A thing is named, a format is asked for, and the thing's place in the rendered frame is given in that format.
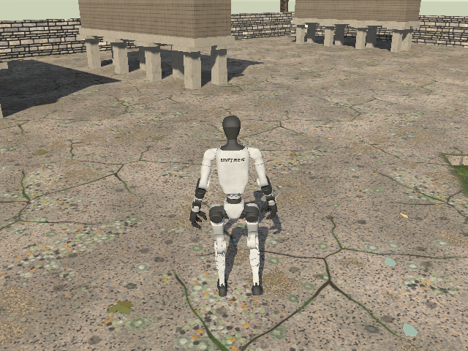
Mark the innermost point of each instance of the robot right upper arm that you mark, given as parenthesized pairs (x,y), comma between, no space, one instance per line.
(259,165)

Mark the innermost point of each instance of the left robot hand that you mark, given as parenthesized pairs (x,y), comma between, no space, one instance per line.
(193,217)

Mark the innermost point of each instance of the robot left forearm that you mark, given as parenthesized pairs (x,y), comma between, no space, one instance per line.
(198,198)

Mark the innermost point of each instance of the robot left upper arm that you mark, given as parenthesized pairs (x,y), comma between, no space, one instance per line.
(205,170)

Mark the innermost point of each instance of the right robot foot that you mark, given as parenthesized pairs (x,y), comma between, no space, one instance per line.
(256,290)

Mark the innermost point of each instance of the right robot hand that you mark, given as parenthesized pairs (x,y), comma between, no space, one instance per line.
(268,208)

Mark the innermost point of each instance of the robot foot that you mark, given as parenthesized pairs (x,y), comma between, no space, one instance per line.
(222,289)
(256,290)

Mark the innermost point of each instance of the left robot foot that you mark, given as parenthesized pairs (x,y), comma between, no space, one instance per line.
(222,289)

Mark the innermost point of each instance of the robot right forearm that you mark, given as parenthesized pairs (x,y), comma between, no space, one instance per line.
(268,193)

